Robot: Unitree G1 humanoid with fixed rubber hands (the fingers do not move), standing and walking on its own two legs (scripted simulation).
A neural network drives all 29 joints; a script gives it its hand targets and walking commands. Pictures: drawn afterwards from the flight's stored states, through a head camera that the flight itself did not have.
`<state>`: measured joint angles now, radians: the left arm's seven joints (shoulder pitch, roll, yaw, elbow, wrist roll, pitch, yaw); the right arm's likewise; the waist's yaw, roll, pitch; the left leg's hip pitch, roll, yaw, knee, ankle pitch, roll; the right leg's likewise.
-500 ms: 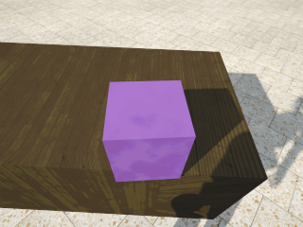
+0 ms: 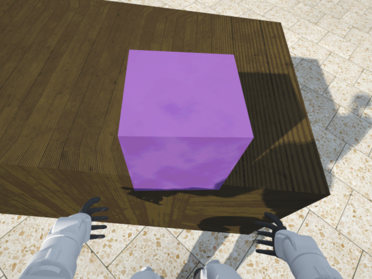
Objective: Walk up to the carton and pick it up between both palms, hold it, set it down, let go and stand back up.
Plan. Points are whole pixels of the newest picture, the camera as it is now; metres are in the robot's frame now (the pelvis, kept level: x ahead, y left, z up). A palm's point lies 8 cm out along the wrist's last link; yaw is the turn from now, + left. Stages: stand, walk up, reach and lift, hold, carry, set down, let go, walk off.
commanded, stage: reach and lift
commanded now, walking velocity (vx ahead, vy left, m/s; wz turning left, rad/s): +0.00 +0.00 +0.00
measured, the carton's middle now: (179, 128) +0.42 +0.00 +0.04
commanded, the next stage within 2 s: none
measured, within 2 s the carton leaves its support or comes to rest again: neither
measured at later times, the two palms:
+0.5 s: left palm (102, 223) +0.25 +0.17 -0.07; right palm (290, 239) +0.19 -0.24 -0.06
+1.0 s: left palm (85, 278) +0.15 +0.18 -0.05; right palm (297, 273) +0.13 -0.22 -0.05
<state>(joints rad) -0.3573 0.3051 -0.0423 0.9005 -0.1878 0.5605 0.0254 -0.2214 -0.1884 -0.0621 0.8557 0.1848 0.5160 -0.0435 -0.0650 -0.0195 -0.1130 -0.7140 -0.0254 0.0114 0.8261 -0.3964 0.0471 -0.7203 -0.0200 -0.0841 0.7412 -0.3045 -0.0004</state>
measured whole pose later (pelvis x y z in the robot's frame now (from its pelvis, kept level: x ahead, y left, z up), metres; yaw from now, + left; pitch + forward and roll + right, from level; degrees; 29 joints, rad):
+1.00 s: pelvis -0.03 -0.03 +0.03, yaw +0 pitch +0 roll +1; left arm 0.09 0.19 -0.02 0.72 -0.13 0.03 -0.09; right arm 0.25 -0.15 0.10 0.43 0.13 0.10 -0.19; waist -0.01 0.03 0.00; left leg -0.26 0.00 0.05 0.48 -0.23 0.02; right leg -0.32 0.02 0.02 0.50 -0.19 -0.01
